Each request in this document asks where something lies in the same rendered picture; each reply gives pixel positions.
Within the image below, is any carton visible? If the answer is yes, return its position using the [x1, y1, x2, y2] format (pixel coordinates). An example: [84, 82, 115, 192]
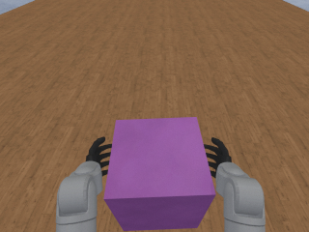
[103, 117, 216, 231]

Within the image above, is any robot left forearm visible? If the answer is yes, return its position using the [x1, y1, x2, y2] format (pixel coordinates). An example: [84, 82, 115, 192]
[55, 160, 103, 232]

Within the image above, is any right robot hand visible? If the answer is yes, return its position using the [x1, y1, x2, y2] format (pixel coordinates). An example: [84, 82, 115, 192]
[204, 137, 232, 178]

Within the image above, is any left robot hand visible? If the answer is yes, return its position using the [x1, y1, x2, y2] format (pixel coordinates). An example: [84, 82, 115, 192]
[86, 136, 112, 176]

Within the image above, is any robot right forearm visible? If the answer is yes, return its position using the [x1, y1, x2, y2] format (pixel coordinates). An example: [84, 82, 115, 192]
[215, 161, 266, 232]

